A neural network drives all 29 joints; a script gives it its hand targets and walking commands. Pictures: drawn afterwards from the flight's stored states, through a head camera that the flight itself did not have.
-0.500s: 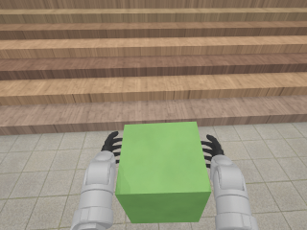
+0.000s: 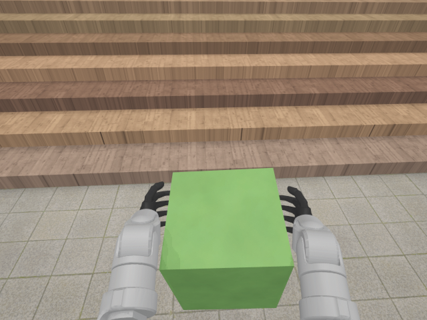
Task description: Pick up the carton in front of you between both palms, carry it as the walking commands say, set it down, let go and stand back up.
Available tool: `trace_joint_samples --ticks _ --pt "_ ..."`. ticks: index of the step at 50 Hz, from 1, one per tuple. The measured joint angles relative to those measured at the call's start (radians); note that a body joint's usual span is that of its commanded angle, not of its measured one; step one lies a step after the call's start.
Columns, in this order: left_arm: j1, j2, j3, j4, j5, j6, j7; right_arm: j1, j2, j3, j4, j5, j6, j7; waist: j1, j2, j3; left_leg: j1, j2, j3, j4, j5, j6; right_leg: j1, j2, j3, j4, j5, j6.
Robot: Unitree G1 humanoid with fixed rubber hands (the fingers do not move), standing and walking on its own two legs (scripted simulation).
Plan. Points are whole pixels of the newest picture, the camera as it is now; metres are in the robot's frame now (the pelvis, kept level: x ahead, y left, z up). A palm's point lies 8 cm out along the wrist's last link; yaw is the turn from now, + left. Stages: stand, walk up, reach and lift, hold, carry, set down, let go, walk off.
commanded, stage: carry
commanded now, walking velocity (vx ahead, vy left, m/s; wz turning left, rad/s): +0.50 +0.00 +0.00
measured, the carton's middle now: (226, 242) +0.30 +0.00 -0.03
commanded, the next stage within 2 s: none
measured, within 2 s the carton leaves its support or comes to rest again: neither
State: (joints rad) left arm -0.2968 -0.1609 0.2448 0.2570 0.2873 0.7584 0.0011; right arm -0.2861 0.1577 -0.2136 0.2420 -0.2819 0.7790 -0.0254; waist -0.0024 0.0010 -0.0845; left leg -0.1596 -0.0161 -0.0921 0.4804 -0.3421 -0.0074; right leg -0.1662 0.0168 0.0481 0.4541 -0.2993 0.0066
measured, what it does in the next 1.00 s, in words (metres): walks ahead: right foot, then left foot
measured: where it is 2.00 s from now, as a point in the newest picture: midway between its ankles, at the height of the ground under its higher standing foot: (213, 192)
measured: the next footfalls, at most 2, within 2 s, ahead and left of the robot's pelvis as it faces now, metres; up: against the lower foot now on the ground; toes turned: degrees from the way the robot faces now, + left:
right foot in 0.36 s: +0.18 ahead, -0.09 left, +0.00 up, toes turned -9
left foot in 0.72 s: +0.48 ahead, +0.14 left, +0.00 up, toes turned +15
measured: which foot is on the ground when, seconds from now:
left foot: down 0.00-0.38, up 0.40-0.70, down 0.72-1.00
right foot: down 0.00-0.16, up 0.18-0.34, down 0.36-0.76, up 0.78-1.00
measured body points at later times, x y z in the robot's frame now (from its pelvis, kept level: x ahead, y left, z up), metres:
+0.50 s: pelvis +0.18 +0.00 +0.00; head +0.17 +0.00 +0.45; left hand +0.43 +0.17 +0.08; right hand +0.45 -0.13 +0.09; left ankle +0.10 +0.11 -0.68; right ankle +0.14 -0.08 -0.74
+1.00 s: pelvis +0.48 +0.07 +0.01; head +0.49 +0.08 +0.46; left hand +0.75 +0.22 +0.09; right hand +0.75 -0.09 +0.10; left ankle +0.44 +0.13 -0.74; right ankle +0.52 -0.08 -0.67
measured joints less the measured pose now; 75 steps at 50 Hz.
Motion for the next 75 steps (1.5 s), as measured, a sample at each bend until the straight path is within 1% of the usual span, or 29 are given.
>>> trace_joint_samples --ticks 5,9,13,17,19,21,23,24,26,28,33,36,37,38,39,41,43,47,51,55,58,60,61,62,63,65,67,70,75 --pt "0.021 0.005 -0.044 -0.125 -0.045 0.062 0.018 0.021 -0.006 0.020 -0.129 0.056 0.060 -0.018 -0.013 -0.019 -0.051 -0.094 0.014 0.052 0.063 -0.025 0.001 -0.074 -0.029 -0.028 0.048 0.028 -0.002" --pt "0.060 0.019 -0.066 -0.274 -0.094 0.158 0.044 0.025 -0.006 0.058 -0.226 0.103 0.138 -0.044 0.005 -0.037 -0.074 -0.081 0.004 0.095 0.029 0.051 0.006 -0.120 -0.064 -0.035 0.150 -0.077 0.000" --pt "0.114 0.038 -0.085 -0.412 -0.161 0.252 0.067 0.054 -0.012 0.106 -0.350 0.137 0.240 -0.068 0.021 0.009 -0.080 -0.044 0.039 0.114 -0.026 0.010 0.012 -0.219 -0.053 -0.125 0.266 -0.171 -0.003" --pt "0.155 0.028 -0.124 -0.547 -0.196 0.328 0.093 0.115 -0.022 0.128 -0.524 0.169 0.332 -0.091 0.005 0.047 -0.061 0.004 0.074 0.092 -0.058 -0.016 -0.005 -0.210 -0.016 -0.219 0.066 -0.038 -0.004" --pt "0.163 0.029 -0.152 -0.598 -0.203 0.356 0.100 0.142 -0.027 0.123 -0.601 0.184 0.364 -0.095 -0.006 0.050 -0.056 -0.020 0.083 0.090 0.053 -0.082 -0.007 -0.171 -0.012 -0.255 -0.004 0.095 -0.036" --pt "0.177 0.030 -0.183 -0.622 -0.206 0.381 0.107 0.179 -0.030 0.113 -0.650 0.200 0.388 -0.098 -0.010 0.040 -0.062 -0.120 0.082 0.113 0.280 -0.123 0.010 -0.155 -0.020 -0.278 0.022 0.070 -0.062" --pt "0.209 0.032 -0.195 -0.658 -0.208 0.412 0.111 0.207 -0.031 0.122 -0.680 0.215 0.416 -0.105 -0.007 0.011 -0.066 -0.227 0.071 0.145 0.468 -0.131 0.022 -0.111 -0.034 -0.282 -0.004 0.024 -0.064" --pt "0.228 0.033 -0.197 -0.677 -0.210 0.425 0.114 0.217 -0.031 0.129 -0.687 0.220 0.427 -0.107 -0.001 -0.002 -0.068 -0.270 0.072 0.165 0.505 -0.118 0.023 -0.082 -0.039 -0.280 -0.032 0.017 -0.059" --pt "0.256 0.033 -0.197 -0.714 -0.215 0.449 0.121 0.227 -0.031 0.141 -0.697 0.226 0.442 -0.107 0.012 -0.021 -0.071 -0.334 0.082 0.197 0.482 -0.061 0.013 -0.018 -0.045 -0.272 -0.098 0.022 -0.043" --pt "0.266 0.033 -0.191 -0.739 -0.219 0.464 0.126 0.225 -0.031 0.149 -0.701 0.230 0.449 -0.107 0.025 -0.030 -0.072 -0.376 0.091 0.217 0.387 0.009 0.001 0.043 -0.049 -0.265 -0.150 0.016 -0.035" --pt "0.246 0.034 -0.185 -0.749 -0.226 0.484 0.136 0.210 -0.030 0.147 -0.710 0.229 0.463 -0.109 0.040 -0.028 -0.064 -0.404 0.093 0.266 0.135 0.164 0.010 0.182 -0.059 -0.260 -0.189 -0.059 0.003" --pt "0.228 0.034 -0.178 -0.752 -0.229 0.496 0.137 0.195 -0.030 0.143 -0.713 0.227 0.473 -0.109 0.039 -0.038 -0.053 -0.344 0.070 0.322 0.043 0.212 0.037 0.228 -0.091 -0.245 -0.083 -0.175 0.037" --pt "0.222 0.034 -0.168 -0.750 -0.231 0.498 0.138 0.186 -0.029 0.146 -0.699 0.227 0.468 -0.109 0.030 -0.055 -0.049 -0.334 0.058 0.338 0.067 0.244 0.068 0.209 -0.120 -0.234 0.016 -0.220 0.040" --pt "0.218 0.035 -0.158 -0.740 -0.232 0.498 0.138 0.176 -0.028 0.148 -0.678 0.226 0.462 -0.109 0.019 -0.062 -0.045 -0.332 0.053 0.348 0.107 0.214 0.090 0.153 -0.139 -0.211 0.166 -0.208 0.035" --pt "0.217 0.034 -0.151 -0.731 -0.230 0.499 0.138 0.169 -0.028 0.149 -0.657 0.225 0.459 -0.109 0.009 -0.057 -0.038 -0.323 0.055 0.352 0.124 0.173 0.102 0.077 -0.134 -0.172 0.334 -0.189 0.028" --pt "0.216 0.034 -0.147 -0.719 -0.224 0.502 0.136 0.169 -0.027 0.150 -0.636 0.226 0.455 -0.109 -0.002 -0.041 -0.020 -0.275 0.058 0.359 0.091 0.129 0.107 -0.082 -0.112 -0.122 0.603 -0.143 0.003" --pt "0.222 0.034 -0.159 -0.707 -0.219 0.493 0.131 0.185 -0.028 0.149 -0.642 0.223 0.450 -0.109 -0.011 -0.028 -0.009 -0.214 0.057 0.364 0.015 0.138 0.095 -0.214 -0.110 -0.116 0.704 -0.069 -0.018" --pt "0.226 0.034 -0.179 -0.711 -0.205 0.460 0.122 0.199 -0.029 0.146 -0.671 0.222 0.429 -0.109 -0.030 -0.013 0.001 -0.092 0.051 0.355 -0.116 0.138 0.084 -0.384 -0.126 -0.130 0.627 0.054 -0.023" --pt "0.220 0.033 -0.183 -0.740 -0.197 0.443 0.118 0.190 -0.029 0.145 -0.695 0.228 0.412 -0.109 -0.032 -0.015 -0.009 0.020 0.041 0.344 -0.201 0.110 0.068 -0.474 -0.142 -0.155 0.437 0.149 -0.008" --pt "0.204 0.033 -0.172 -0.791 -0.199 0.460 0.120 0.161 -0.027 0.147 -0.726 0.232 0.423 -0.109 -0.022 -0.027 -0.009 0.129 0.030 0.335 -0.236 0.049 0.040 -0.483 -0.136 -0.193 0.230 0.234 -0.014" --pt "0.166 0.031 -0.148 -0.828 -0.219 0.486 0.129 0.113 -0.023 0.136 -0.754 0.235 0.449 -0.112 -0.017 -0.029 0.004 0.215 0.027 0.324 -0.230 -0.021 0.013 -0.440 -0.113 -0.223 0.121 0.280 -0.038" --pt "0.116 0.027 -0.126 -0.828 -0.232 0.503 0.134 0.067 -0.017 0.111 -0.763 0.238 0.470 -0.116 -0.012 -0.015 0.009 0.247 0.045 0.305 -0.157 -0.100 -0.009 -0.379 -0.087 -0.252 0.075 0.261 -0.056" --pt "0.081 0.026 -0.116 -0.817 -0.235 0.511 0.136 0.039 -0.018 0.096 -0.761 0.239 0.479 -0.119 -0.003 -0.010 0.009 0.238 0.059 0.294 -0.062 -0.153 -0.013 -0.340 -0.072 -0.265 0.061 0.228 -0.062" --pt "0.044 0.022 -0.110 -0.789 -0.236 0.510 0.146 0.006 -0.034 0.087 -0.745 0.244 0.486 -0.122 0.015 0.010 0.012 0.189 0.090 0.283 0.087 -0.171 -0.007 -0.343 -0.060 -0.276 0.109 0.189 -0.085" --pt "0.006 0.024 -0.104 -0.759 -0.238 0.512 0.151 -0.027 -0.054 0.078 -0.724 0.251 0.494 -0.125 0.035 0.018 0.022 0.116 0.095 0.240 0.266 -0.157 0.003 -0.346 -0.055 -0.279 0.154 0.152 -0.104" --pt "-0.055 0.035 -0.095 -0.706 -0.251 0.531 0.167 -0.083 -0.081 0.062 -0.679 0.263 0.516 -0.131 0.053 0.013 0.042 -0.053 0.066 0.157 0.592 -0.127 0.033 -0.323 -0.056 -0.281 0.168 0.116 -0.123" --pt "-0.090 0.043 -0.075 -0.671 -0.262 0.547 0.174 -0.134 -0.079 0.043 -0.635 0.264 0.536 -0.139 0.057 0.014 0.055 -0.194 0.060 0.129 0.736 -0.059 0.061 -0.275 -0.050 -0.282 0.124 0.106 -0.121" --pt "-0.150 0.055 -0.041 -0.613 -0.268 0.548 0.174 -0.207 -0.064 0.013 -0.570 0.246 0.537 -0.141 0.057 0.011 0.066 -0.351 0.078 0.126 0.730 0.019 0.071 -0.201 -0.040 -0.277 0.049 0.096 -0.113" --pt "-0.251 0.077 -0.013 -0.518 -0.271 0.524 0.171 -0.302 -0.080 -0.011 -0.486 0.236 0.516 -0.144 0.046 0.006 0.058 -0.503 0.106 0.141 0.547 0.116 0.054 -0.091 -0.026 -0.263 -0.049 0.063 -0.104"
